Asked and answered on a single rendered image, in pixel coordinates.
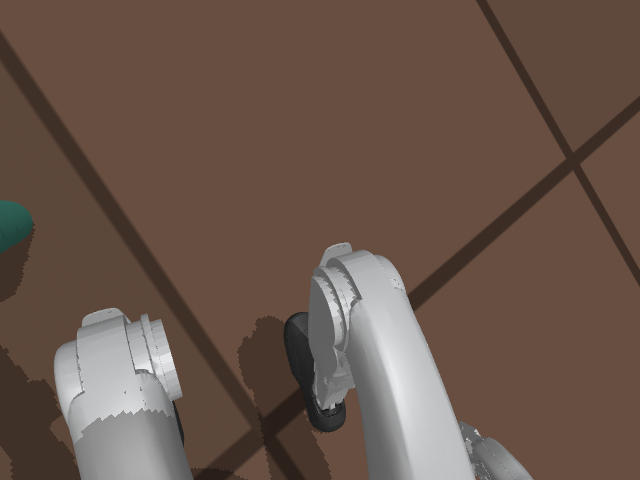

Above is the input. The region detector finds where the right robot hand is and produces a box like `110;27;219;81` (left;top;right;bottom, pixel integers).
458;421;534;480

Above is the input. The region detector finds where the right robot foot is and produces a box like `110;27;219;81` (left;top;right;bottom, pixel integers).
284;312;346;432

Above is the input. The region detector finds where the cup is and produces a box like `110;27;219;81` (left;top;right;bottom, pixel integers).
0;200;33;253

